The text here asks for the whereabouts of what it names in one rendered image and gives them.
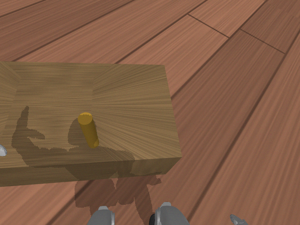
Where can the right robot hand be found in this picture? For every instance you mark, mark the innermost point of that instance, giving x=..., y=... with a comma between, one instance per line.
x=237, y=221

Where can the can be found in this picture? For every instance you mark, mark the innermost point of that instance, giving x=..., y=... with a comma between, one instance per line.
x=88, y=128

